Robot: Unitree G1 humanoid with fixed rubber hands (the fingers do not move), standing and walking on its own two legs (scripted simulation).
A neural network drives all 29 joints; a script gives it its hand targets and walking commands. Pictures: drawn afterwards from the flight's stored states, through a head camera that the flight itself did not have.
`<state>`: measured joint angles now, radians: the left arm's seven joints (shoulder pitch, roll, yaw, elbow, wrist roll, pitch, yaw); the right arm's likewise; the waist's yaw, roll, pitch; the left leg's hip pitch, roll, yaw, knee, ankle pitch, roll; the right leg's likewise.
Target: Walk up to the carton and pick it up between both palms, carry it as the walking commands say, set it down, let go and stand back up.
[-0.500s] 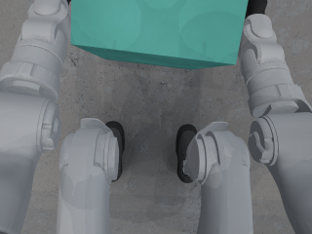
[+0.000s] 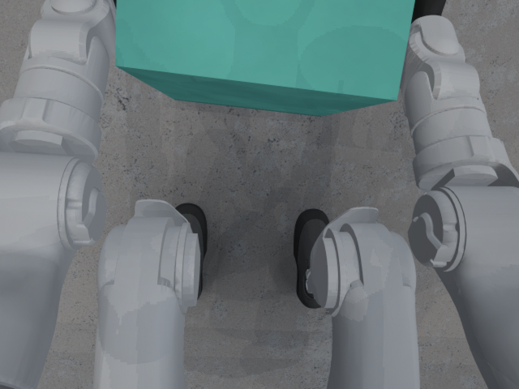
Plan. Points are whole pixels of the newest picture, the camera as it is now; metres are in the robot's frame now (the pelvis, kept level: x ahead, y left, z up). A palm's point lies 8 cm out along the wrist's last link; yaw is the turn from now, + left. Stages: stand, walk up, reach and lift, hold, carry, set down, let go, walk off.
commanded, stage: reach and lift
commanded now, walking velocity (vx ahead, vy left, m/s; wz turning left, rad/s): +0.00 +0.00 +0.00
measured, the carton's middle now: (259, 32) +0.54 +0.02 -0.22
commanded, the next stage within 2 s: none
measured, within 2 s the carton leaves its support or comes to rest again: leaves its support in 0.22 s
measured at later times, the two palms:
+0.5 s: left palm out of the picture +0.55 +0.22 -0.09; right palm out of the picture +0.55 -0.14 -0.09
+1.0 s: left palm out of the picture +0.54 +0.22 -0.03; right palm out of the picture +0.55 -0.14 -0.04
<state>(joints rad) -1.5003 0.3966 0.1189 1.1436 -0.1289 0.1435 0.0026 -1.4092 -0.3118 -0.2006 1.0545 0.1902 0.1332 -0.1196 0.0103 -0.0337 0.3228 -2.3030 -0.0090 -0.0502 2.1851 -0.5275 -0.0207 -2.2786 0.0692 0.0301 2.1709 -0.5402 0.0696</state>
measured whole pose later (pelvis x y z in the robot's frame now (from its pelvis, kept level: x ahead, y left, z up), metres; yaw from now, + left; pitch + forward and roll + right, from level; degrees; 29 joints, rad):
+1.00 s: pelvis +0.01 +0.00 +0.07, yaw +1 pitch +47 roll -3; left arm -1.28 0.30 0.27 0.84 0.01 0.35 -0.04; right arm -1.18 -0.17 -0.41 0.72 -0.01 0.34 -0.07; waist 0.01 -0.01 -0.01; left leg -2.25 -0.07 -0.08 1.94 -0.50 -0.04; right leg -2.21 0.07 0.04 1.94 -0.54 0.07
